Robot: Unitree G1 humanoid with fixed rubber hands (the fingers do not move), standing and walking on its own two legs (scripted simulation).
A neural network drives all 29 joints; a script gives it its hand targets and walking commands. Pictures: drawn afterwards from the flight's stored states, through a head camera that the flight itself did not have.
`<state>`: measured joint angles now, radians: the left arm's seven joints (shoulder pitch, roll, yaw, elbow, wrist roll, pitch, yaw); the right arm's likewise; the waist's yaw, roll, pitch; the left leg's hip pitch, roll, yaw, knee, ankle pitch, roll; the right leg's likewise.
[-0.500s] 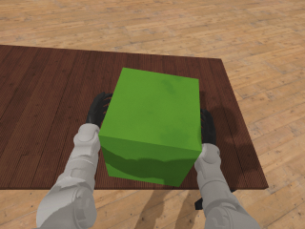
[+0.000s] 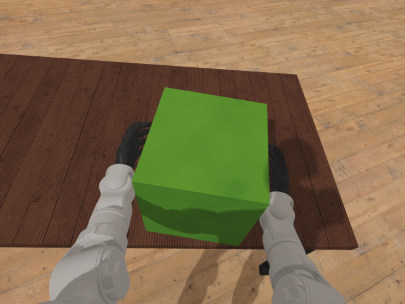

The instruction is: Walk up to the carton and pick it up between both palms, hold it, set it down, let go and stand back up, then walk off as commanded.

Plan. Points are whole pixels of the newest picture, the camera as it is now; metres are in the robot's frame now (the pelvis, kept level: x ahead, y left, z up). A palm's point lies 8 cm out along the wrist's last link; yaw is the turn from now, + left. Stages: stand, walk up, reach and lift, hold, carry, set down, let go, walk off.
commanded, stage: set down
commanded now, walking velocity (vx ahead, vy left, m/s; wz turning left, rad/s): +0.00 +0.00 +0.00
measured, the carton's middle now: (203, 170) +0.39 -0.02 -0.02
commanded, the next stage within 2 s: none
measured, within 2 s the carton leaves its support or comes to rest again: neither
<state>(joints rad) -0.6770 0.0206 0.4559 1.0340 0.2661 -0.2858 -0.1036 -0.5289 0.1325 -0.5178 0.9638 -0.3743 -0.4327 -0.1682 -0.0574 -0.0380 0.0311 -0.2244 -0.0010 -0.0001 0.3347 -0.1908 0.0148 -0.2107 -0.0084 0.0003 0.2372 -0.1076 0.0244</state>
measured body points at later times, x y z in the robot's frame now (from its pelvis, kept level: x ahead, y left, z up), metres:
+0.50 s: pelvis +0.00 +0.00 +0.00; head +0.06 +0.03 +0.44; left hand +0.41 +0.14 +0.01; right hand +0.35 -0.17 +0.01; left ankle -0.02 +0.10 -0.75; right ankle +0.00 -0.14 -0.75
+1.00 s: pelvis -0.02 +0.02 -0.02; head +0.04 +0.05 +0.42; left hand +0.41 +0.17 -0.01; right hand +0.35 -0.17 -0.02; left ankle -0.02 +0.11 -0.75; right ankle +0.00 -0.14 -0.75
